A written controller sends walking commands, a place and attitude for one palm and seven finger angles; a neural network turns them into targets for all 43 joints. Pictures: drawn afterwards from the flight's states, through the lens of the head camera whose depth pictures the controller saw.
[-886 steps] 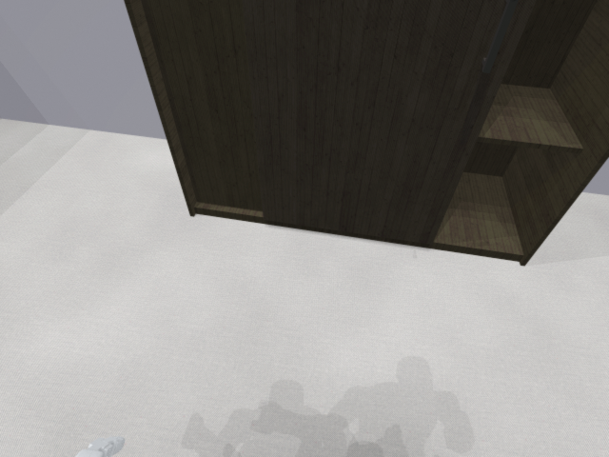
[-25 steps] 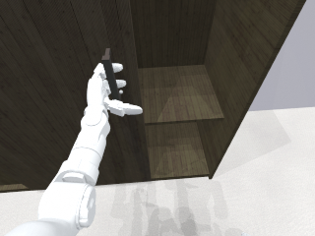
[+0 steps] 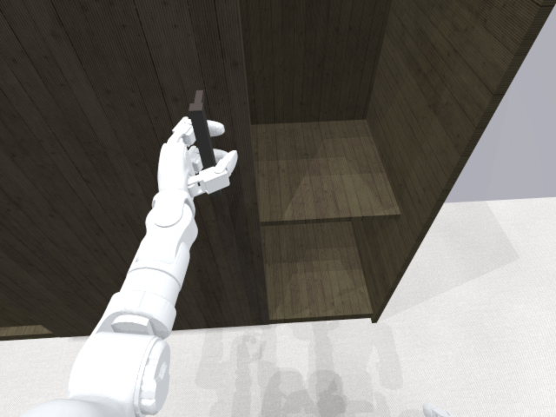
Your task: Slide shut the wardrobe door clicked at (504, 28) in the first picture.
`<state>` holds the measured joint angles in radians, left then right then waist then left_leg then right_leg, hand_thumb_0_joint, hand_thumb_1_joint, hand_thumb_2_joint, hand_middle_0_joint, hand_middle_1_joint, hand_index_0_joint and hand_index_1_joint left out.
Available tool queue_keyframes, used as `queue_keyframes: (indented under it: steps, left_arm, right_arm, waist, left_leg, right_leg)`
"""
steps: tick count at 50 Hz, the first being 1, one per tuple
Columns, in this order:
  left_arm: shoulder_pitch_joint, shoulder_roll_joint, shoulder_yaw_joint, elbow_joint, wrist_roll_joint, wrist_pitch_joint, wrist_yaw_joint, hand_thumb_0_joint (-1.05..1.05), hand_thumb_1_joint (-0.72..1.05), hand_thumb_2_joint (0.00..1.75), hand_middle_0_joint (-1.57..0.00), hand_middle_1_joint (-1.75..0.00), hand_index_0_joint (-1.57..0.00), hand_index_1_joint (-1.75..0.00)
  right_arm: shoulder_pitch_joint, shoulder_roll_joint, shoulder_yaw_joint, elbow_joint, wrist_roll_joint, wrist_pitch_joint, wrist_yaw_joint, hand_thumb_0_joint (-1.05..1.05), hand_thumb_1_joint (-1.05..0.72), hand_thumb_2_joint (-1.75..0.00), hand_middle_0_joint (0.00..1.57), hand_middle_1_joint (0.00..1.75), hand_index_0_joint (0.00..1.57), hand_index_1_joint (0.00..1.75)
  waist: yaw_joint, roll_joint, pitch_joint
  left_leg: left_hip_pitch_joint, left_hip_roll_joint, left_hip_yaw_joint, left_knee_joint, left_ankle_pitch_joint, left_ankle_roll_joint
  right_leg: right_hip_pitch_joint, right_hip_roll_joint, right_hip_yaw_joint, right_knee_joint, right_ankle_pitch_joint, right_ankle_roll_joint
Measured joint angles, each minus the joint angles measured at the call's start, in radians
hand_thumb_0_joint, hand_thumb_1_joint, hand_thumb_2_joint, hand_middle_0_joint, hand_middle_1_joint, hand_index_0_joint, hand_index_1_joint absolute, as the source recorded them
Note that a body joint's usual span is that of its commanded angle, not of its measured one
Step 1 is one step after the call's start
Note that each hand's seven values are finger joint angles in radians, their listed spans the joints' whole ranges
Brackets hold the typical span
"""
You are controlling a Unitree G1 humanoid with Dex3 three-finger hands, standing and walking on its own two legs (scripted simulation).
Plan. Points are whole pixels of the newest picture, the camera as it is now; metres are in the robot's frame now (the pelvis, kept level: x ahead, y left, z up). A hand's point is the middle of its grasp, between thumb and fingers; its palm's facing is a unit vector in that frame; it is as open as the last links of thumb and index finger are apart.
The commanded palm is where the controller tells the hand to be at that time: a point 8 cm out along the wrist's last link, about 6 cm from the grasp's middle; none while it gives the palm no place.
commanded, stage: grip the handle and tug to test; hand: left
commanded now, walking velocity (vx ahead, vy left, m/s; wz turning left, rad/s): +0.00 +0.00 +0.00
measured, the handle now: (208, 147) +0.49 +0.12 +0.13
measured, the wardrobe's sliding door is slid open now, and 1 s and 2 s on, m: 0.38 0.38 0.35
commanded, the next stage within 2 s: tug the door sideways, standing still in 0.84 s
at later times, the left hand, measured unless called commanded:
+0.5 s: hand (221, 166) +0.44 +0.09 +0.13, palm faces +0.07 -1.00 +0.02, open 5.1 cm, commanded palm +0.39 +0.14 +0.13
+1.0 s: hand (221, 171) +0.43 +0.09 +0.13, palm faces +0.07 -1.00 +0.01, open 5.8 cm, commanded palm +0.39 +0.13 +0.13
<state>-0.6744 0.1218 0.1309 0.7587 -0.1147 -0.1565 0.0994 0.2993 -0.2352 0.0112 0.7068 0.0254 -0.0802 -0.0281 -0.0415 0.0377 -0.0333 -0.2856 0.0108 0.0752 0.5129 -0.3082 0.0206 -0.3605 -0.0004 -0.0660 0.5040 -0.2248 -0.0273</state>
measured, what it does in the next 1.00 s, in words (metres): stands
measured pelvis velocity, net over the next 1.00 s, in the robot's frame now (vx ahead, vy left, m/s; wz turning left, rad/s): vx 0.04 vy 0.00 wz -0.03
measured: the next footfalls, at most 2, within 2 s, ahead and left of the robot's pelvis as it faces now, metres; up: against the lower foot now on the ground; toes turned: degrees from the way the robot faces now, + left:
none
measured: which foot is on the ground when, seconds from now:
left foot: down 0.00-1.00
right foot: down 0.00-1.00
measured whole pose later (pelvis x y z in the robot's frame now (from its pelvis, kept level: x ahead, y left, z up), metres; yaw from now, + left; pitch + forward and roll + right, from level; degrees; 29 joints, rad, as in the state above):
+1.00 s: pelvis +0.04 +0.00 +0.01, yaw -2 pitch +4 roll +0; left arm -0.35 0.08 0.08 0.27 -0.12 0.04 0.13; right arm 0.27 -0.22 -0.01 0.63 0.02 -0.04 0.00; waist -0.03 0.05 -0.06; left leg -0.17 0.02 0.09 0.43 -0.31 0.01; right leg -0.25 0.02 -0.04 0.43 -0.24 -0.03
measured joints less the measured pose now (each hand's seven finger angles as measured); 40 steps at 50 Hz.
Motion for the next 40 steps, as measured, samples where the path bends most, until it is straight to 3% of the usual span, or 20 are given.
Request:
queue_keyframes:
  steps: [9, 26, 40]
  left_arm:
    - [0.005, -0.021, -0.010, -0.014, 0.003, 0.011, 0.016, 0.01, 0.77, 0.85, -0.43, -1.38, -0.44, -1.39]
    - [0.034, -0.012, 0.006, -0.053, 0.005, 0.033, 0.013, 0.01, 0.78, 0.82, -0.41, -1.40, -0.43, -1.40]
    - [0.207, -0.027, -0.014, -0.292, -0.005, 0.107, 0.027, 0.02, 0.79, 0.80, -0.32, -1.40, -0.33, -1.35]
  right_arm:
    - [0.000, 0.005, 0.000, 0.002, -0.003, 0.003, 0.005, 0.01, -0.91, -0.90, 0.20, 0.30, 0.20, 0.30]
    - [0.006, 0.008, 0.000, -0.008, -0.005, 0.014, 0.009, 0.01, -0.91, -0.90, 0.20, 0.30, 0.20, 0.30]
    - [0.010, 0.009, -0.016, -0.046, 0.001, 0.021, 0.027, 0.01, -0.91, -0.90, 0.20, 0.30, 0.20, 0.30]
  waist:
    - [0.003, 0.002, -0.006]
    - [-0.005, -0.002, -0.009]
    - [-0.001, 0.013, -0.022]
  left_leg:
    - [0.006, -0.004, 0.002, -0.006, -0.001, 0.002]
    - [0.021, 0.002, 0.014, -0.019, 0.001, 0.001]
    - [0.077, 0.011, 0.031, -0.063, -0.006, -0.005]
  right_leg:
    - [0.003, -0.003, 0.002, 0.000, -0.004, 0.003]
    - [0.013, 0.005, 0.014, -0.014, 0.004, 0.002]
    - [0.057, 0.019, 0.032, -0.047, -0.003, 0.001]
